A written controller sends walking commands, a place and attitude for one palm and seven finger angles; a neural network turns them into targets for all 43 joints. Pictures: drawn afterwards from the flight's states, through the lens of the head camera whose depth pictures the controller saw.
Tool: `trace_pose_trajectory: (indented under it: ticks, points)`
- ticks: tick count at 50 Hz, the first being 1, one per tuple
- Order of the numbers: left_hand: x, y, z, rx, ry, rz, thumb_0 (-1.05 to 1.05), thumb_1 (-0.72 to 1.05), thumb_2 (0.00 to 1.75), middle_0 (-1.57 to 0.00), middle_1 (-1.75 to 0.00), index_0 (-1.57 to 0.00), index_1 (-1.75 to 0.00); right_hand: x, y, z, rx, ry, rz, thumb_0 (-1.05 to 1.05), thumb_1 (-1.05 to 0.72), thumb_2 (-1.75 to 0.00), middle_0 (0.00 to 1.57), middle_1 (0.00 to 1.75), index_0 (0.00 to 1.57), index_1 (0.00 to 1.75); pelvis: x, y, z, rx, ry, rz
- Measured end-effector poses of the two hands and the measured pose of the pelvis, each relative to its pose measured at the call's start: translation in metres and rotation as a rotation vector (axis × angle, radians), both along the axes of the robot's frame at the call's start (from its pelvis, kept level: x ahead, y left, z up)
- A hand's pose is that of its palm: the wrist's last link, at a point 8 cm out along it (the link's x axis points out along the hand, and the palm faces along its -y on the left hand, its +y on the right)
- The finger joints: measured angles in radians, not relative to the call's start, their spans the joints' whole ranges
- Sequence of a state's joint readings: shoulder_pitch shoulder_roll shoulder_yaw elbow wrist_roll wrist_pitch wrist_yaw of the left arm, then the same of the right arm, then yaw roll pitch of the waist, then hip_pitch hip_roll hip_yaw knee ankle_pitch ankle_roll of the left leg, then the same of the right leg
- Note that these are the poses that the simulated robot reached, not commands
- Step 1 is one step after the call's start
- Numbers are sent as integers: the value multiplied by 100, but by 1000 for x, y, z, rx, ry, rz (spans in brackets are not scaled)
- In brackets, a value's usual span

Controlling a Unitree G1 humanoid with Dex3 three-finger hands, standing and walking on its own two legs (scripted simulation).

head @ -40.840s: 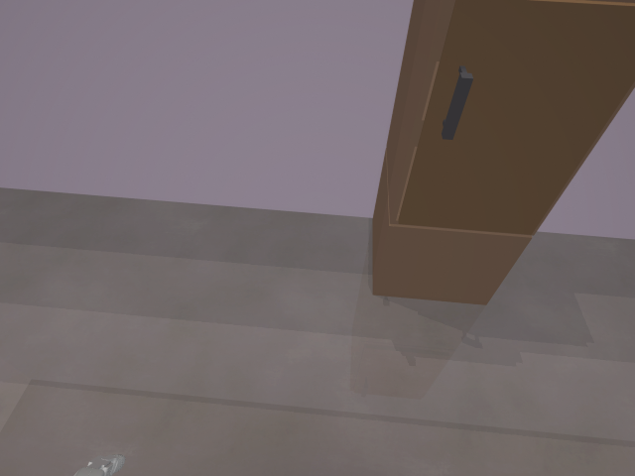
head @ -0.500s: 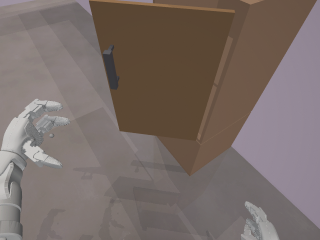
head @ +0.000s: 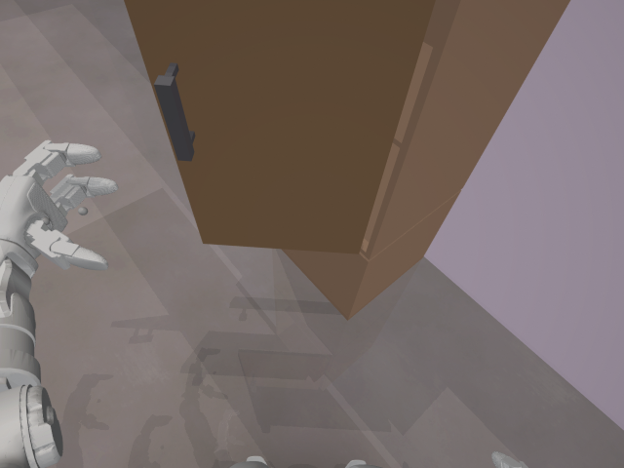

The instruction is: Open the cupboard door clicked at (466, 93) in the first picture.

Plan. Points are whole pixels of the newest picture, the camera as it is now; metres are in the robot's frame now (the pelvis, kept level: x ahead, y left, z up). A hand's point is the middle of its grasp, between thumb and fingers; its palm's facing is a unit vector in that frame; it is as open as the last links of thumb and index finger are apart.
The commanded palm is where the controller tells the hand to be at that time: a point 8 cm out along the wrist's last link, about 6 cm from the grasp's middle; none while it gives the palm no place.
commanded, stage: move the hooked fingers beside the handle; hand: left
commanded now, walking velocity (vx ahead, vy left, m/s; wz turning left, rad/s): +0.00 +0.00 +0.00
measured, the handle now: (179, 113) +0.59 +0.21 +0.09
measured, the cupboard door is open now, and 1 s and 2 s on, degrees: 47 47 47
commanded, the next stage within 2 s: slide the fingers in behind the handle in 1.70 s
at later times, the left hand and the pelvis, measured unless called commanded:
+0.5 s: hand (110, 163) +0.48 +0.28 +0.09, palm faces -0.04 -1.00 +0.01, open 14.0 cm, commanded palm +0.46 +0.32 +0.09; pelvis +0.01 +0.02 -0.01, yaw +0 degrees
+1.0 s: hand (136, 125) +0.55 +0.26 +0.10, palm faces -0.03 -1.00 +0.01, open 14.0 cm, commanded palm +0.53 +0.31 +0.09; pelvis +0.01 +0.02 -0.02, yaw -2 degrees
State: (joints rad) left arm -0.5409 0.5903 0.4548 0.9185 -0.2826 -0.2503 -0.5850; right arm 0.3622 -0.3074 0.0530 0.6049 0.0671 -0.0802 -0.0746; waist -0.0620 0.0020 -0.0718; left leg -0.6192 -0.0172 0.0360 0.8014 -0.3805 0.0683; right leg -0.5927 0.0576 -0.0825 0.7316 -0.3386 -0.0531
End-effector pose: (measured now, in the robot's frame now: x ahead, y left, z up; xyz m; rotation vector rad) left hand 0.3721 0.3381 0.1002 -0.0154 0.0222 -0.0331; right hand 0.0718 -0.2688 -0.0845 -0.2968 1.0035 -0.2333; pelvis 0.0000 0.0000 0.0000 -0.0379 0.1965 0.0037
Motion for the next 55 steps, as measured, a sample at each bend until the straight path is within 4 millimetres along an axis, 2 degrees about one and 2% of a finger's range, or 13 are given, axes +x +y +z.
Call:
trace_pose_trajectory:
  ticks: [17, 32, 40, 49, 55]
  points:
    - [58, -2, -2, 3, -2, -12, -1, -50, 30, -30, -120, -30, -120, -23, 18, -6, -5, 124, -47, 1, -91, -89, 21, 30, 21, 30, 5, 18, -5, -16, 56, -7]
    - [108, -5, -3, 0, 8, -5, -1, -50, 30, -30, -120, -30, -120, -69, 20, -9, -31, 306, -122, 1, -91, -89, 21, 30, 21, 30, 9, 23, -12, -32, 118, -11]
    - [128, -10, -3, 3, 20, -2, -1, -50, 30, -30, -120, -30, -120, -91, 21, -9, -32, 389, -156, 1, -91, -89, 21, 30, 21, 30, 10, 22, -14, -38, 141, -11]
    - [155, -19, 0, 12, 15, 6, -1, -50, 30, -30, -120, -30, -120, -107, 21, -8, -36, 444, -182, 1, -91, -89, 21, 30, 21, 30, 11, 18, -18, -43, 181, -13]
    - [158, -22, -4, 7, 27, 9, -1, -50, 30, -30, -120, -30, -121, -112, 22, -8, -21, 457, -206, 1, -91, -89, 21, 30, 21, 30, 16, 16, -17, -39, 189, -31]
